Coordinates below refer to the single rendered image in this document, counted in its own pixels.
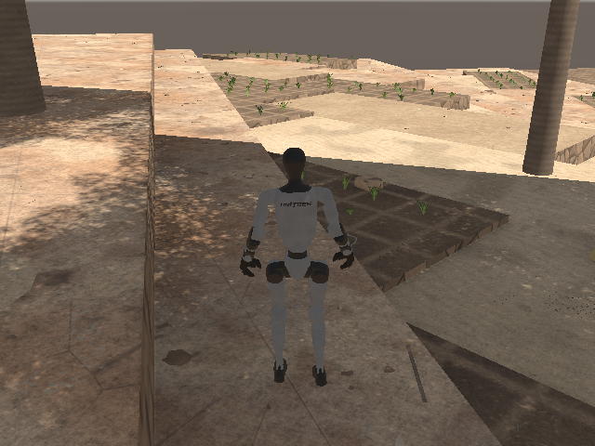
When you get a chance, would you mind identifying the right robot upper arm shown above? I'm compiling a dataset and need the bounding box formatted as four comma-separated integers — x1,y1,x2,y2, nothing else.
314,187,343,238

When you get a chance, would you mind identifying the left robot hand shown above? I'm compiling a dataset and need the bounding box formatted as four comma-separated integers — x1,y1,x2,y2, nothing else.
240,258,261,277

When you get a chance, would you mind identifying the right robot foot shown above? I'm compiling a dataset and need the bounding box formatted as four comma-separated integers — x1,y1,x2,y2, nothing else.
312,365,327,387

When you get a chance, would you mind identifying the robot right forearm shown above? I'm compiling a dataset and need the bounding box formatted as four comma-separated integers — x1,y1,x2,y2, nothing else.
334,223,352,256

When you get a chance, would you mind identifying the right robot hand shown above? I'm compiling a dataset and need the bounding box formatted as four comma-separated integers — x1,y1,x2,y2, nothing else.
333,252,354,269

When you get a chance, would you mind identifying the robot left forearm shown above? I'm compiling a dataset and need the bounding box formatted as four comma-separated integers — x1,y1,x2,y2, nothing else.
242,227,260,262

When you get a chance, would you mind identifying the humanoid robot torso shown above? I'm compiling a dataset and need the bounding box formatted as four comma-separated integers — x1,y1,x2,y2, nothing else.
274,184,318,279

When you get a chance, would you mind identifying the left robot upper arm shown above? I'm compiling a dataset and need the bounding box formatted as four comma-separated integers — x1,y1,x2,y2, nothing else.
251,189,276,241

